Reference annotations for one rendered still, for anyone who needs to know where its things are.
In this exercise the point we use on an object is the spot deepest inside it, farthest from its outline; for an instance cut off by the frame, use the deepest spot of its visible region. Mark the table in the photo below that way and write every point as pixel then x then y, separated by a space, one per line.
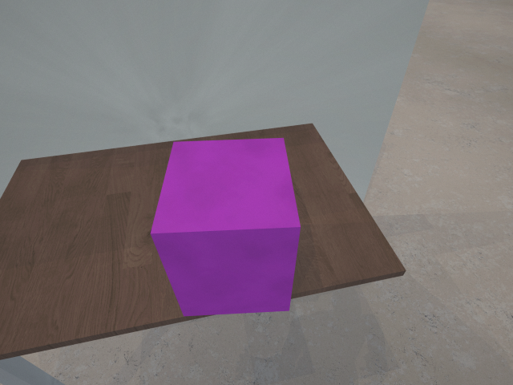
pixel 78 263

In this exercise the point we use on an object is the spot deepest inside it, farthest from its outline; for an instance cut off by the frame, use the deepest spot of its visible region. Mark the carton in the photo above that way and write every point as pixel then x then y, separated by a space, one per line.
pixel 226 226

